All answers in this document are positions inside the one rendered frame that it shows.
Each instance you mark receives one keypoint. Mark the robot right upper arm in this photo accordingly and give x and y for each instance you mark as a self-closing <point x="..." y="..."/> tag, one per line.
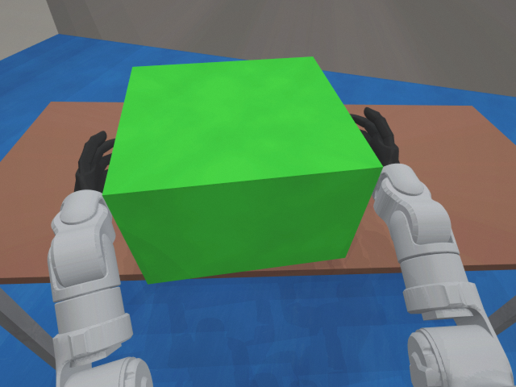
<point x="456" y="356"/>

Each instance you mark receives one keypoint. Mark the right robot hand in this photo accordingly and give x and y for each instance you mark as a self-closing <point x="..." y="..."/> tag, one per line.
<point x="378" y="135"/>

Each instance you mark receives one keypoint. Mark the carton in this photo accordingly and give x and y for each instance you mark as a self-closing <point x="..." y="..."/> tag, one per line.
<point x="227" y="167"/>

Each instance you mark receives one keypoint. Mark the left robot hand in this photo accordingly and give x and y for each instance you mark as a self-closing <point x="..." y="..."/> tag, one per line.
<point x="91" y="173"/>

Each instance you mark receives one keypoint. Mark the robot left upper arm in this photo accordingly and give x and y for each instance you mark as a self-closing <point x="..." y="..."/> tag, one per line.
<point x="126" y="372"/>

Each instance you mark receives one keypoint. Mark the robot left forearm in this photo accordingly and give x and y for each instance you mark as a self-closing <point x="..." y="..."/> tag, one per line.
<point x="84" y="274"/>

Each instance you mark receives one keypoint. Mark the table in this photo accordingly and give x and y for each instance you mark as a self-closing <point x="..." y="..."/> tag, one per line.
<point x="468" y="165"/>

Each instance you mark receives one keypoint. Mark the robot right forearm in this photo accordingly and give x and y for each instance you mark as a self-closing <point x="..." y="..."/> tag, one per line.
<point x="436" y="284"/>

